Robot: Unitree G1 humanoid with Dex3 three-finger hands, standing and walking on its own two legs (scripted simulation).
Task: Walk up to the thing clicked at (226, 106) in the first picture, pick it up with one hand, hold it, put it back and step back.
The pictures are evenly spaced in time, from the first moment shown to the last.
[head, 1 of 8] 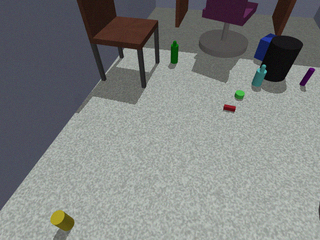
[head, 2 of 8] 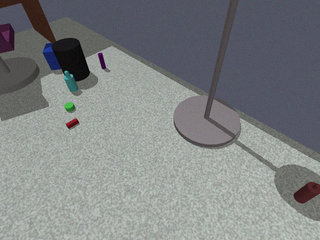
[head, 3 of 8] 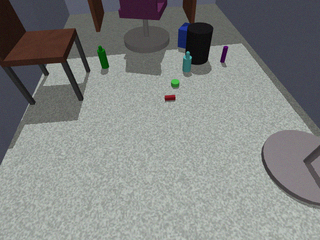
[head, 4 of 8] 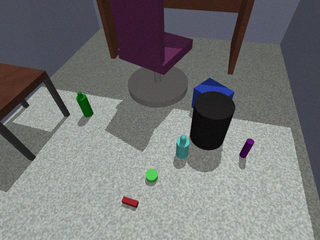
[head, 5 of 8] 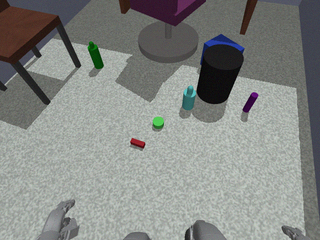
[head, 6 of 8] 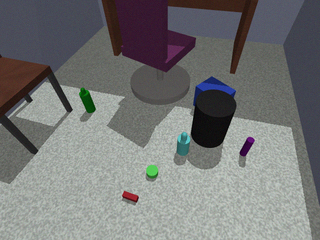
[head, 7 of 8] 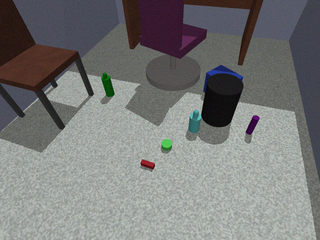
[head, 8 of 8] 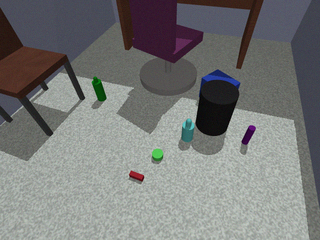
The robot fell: no
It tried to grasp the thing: no
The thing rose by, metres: 0.00
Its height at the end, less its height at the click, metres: +0.00
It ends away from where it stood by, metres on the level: 0.00
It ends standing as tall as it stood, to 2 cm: yes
